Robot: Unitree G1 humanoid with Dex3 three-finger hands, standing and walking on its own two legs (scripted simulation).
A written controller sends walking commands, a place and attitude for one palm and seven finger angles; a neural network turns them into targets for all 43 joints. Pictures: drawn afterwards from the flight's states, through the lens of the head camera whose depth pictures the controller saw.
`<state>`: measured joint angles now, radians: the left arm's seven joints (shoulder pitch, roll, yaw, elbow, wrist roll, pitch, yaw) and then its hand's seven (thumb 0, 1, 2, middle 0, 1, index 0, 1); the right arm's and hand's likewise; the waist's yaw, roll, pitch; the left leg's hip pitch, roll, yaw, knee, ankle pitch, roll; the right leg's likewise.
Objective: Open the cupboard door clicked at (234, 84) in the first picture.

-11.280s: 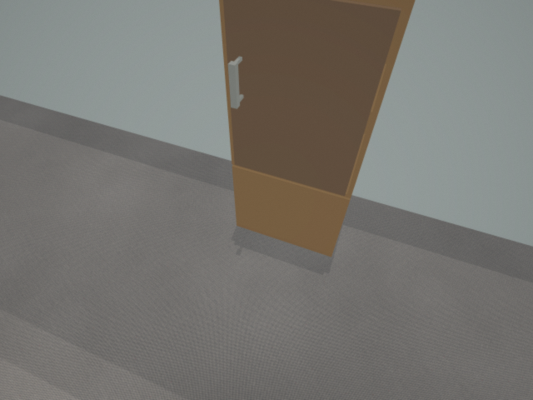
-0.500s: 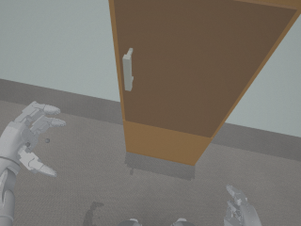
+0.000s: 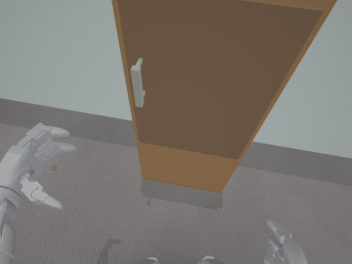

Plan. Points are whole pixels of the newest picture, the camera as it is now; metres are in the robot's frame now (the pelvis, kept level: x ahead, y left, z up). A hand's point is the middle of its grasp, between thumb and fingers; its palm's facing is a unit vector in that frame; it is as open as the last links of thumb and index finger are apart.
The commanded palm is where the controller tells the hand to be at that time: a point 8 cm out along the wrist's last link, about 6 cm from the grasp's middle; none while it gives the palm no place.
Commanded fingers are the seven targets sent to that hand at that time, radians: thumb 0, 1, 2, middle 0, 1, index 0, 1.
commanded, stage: raise the hand with hooked fingers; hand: left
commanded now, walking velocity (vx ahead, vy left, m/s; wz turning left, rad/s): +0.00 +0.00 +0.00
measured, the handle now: (139, 83) +0.57 +0.15 +0.06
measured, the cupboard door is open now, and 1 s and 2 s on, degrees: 0 0 0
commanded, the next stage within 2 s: move the hooked fingers beside the handle in 0.06 s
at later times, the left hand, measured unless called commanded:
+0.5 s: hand (71, 143) +0.34 +0.25 +0.08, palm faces -0.12 -0.99 -0.03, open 14.0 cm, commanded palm +0.32 +0.30 +0.08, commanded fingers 0.00 -0.50 0.30 -0.30 -1.20 -0.30 -1.20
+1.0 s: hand (90, 120) +0.41 +0.24 +0.07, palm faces -0.13 -0.99 -0.01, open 14.0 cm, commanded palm +0.40 +0.29 +0.07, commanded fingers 0.00 -0.50 0.30 -0.30 -1.20 -0.30 -1.20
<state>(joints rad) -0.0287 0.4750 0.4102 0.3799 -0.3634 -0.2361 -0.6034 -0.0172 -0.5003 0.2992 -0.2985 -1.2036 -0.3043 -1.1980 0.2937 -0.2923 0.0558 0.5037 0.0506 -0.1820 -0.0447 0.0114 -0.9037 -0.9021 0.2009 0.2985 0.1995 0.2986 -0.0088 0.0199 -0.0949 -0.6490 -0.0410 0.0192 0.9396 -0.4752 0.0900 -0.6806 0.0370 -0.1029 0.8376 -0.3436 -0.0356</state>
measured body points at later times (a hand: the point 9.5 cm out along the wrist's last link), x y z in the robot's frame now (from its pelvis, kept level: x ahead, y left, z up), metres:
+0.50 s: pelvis -0.01 -0.02 -0.01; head +0.06 +0.00 +0.44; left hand +0.34 +0.31 +0.08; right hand +0.13 -0.27 -0.08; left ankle -0.01 +0.05 -0.69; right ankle +0.04 -0.11 -0.69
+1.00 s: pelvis +0.00 -0.01 -0.01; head +0.09 +0.02 +0.43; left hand +0.42 +0.29 +0.07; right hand +0.09 -0.27 -0.10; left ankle -0.01 +0.05 -0.69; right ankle +0.04 -0.11 -0.69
